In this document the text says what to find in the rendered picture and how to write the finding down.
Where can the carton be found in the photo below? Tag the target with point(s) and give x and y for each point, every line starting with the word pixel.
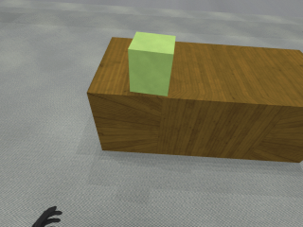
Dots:
pixel 150 58

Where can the left robot hand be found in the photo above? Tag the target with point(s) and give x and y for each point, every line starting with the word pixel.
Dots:
pixel 45 219

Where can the pedestal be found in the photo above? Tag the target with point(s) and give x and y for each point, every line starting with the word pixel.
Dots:
pixel 224 101

